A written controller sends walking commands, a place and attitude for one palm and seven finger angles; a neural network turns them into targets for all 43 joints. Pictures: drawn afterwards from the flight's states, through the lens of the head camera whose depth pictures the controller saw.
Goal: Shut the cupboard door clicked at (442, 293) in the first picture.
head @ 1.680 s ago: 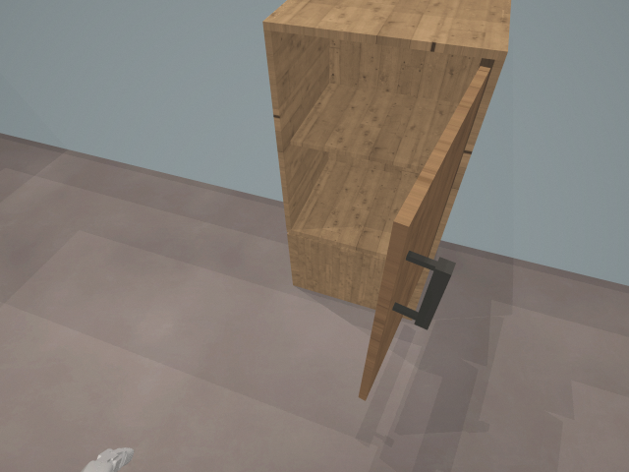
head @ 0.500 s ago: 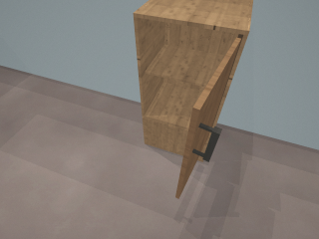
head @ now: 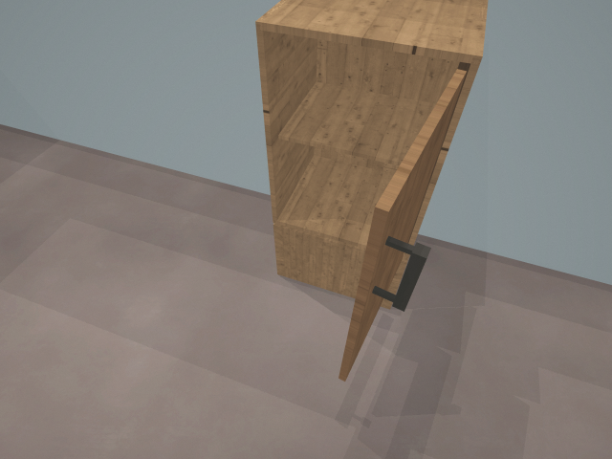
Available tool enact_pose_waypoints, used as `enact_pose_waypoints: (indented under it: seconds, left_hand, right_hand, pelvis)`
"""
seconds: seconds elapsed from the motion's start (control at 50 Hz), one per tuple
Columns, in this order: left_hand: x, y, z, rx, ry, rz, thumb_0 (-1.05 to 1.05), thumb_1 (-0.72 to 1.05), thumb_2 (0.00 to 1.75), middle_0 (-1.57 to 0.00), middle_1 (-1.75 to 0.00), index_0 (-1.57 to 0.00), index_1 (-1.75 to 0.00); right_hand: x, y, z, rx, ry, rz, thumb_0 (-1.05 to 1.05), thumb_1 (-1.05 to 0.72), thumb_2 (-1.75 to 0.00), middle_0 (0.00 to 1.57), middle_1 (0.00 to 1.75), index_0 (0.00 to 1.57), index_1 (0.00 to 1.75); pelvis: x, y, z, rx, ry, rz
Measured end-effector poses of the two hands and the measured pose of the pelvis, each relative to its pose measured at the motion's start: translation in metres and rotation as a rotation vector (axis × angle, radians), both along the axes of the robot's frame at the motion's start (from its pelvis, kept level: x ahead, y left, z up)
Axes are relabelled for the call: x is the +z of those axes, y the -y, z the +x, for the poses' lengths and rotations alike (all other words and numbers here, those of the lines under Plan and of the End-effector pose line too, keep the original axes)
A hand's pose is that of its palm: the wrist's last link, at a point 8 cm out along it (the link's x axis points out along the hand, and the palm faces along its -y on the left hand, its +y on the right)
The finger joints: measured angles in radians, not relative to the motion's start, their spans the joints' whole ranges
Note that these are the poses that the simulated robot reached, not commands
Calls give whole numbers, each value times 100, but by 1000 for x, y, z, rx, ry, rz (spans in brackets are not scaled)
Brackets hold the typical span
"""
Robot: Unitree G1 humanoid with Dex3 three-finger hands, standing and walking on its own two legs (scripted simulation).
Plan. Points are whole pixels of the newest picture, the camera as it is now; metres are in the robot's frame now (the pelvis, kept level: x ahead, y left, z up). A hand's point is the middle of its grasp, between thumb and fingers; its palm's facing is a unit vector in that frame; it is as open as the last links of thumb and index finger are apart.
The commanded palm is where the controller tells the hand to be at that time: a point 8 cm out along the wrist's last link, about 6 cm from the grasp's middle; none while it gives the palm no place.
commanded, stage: walk around to get in front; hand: left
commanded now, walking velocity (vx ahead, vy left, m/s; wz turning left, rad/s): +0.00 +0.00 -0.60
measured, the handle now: (397, 274) +0.40 -0.11 -0.02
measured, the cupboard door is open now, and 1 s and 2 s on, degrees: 81 81 81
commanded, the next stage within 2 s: none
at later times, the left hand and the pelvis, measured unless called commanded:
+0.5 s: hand out of the picture +0.04 +0.15 -0.17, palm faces -0.19 -0.95 -0.23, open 7.4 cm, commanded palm none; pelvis -0.03 -0.03 -0.01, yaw -15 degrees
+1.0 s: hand out of the picture +0.15 +0.18 -0.17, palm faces -0.52 -0.82 -0.23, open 7.4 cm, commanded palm none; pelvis -0.04 +0.03 +0.00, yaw -35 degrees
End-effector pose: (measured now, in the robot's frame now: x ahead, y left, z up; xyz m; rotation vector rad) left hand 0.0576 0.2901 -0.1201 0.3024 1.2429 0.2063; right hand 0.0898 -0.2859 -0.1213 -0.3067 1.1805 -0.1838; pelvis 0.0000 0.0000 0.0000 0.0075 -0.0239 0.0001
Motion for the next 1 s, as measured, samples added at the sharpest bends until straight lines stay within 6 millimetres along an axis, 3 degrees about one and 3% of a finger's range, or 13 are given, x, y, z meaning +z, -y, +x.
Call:
enact_pose_waypoints:
  seconds: [0.14, 0.26, 0.36, 0.46, 0.58, 0.68, 0.74, 0.8, 0.9, 1.0]
  left_hand:
    - [-16, 27, -6, -49, -60, -35, 0, 91, 90, -20, -30, -20, -30]
    - [-23, 65, -11, -90, -59, -54, 0, 91, 90, -20, -30, -20, -30]
    - [-17, 87, -21, -98, -80, -82, 0, 91, 90, -20, -30, -20, -30]
    - [-13, 93, -16, -143, -88, -99, 0, 91, 90, -20, -30, -20, -30]
    - [-14, 79, 5, -212, -62, -97, 0, 91, 90, -20, -30, -20, -30]
    - [-19, 57, 31, -279, -36, -94, 1, 91, 90, -20, -30, -20, -30]
    - [-26, 44, 53, -321, -16, -100, 1, 91, 90, -20, -30, -20, -30]
    - [-21, 38, 73, -375, -2, -101, 1, 91, 90, -20, -30, -20, -30]
    - [-14, 41, 94, -456, 1, -103, 1, 91, 90, -20, -30, -20, -30]
    - [-15, 70, 109, -559, -27, -106, 1, 91, 90, -19, -30, -19, -30]
  right_hand:
    - [-19, -13, -24, -86, 18, 66, 0, -91, -90, 20, 30, 20, 30]
    - [-49, -6, -57, -171, -18, 131, 0, -91, -90, 20, 30, 20, 30]
    - [-40, -1, -79, -231, -52, 139, 1, -91, -90, 20, 30, 20, 30]
    - [-27, 3, -95, -293, -25, 121, 1, -91, -90, 20, 30, 20, 30]
    - [-15, 2, -106, -355, 26, 79, 1, -91, -90, 20, 30, 20, 30]
    - [-4, -13, -117, -406, 83, 36, 1, -91, -90, 20, 30, 20, 30]
    - [0, -27, -134, -441, 105, 1, 0, -91, -90, 20, 30, 20, 30]
    - [6, -44, -159, -479, 72, -3, 0, -91, -90, 20, 30, 20, 30]
    - [5, -68, -192, -555, 26, 16, 1, -91, -90, 20, 30, 20, 30]
    - [-5, -88, -230, -659, -13, 62, 1, -91, -90, 20, 30, 20, 30]
  pelvis:
    - [-11, 7, -9, -88, -4, 28]
    - [-25, 25, -15, -147, 5, 18]
    - [-14, 30, -21, -189, -8, 20]
    - [-6, 29, -25, -246, -25, 32]
    - [-5, 16, -30, -320, -36, 28]
    - [-8, -6, -32, -384, -45, 16]
    - [-12, -20, -33, -418, -46, 2]
    - [-7, -28, -35, -459, -36, -7]
    - [-2, -35, -35, -529, -31, -19]
    - [-3, -34, -40, -605, -32, -18]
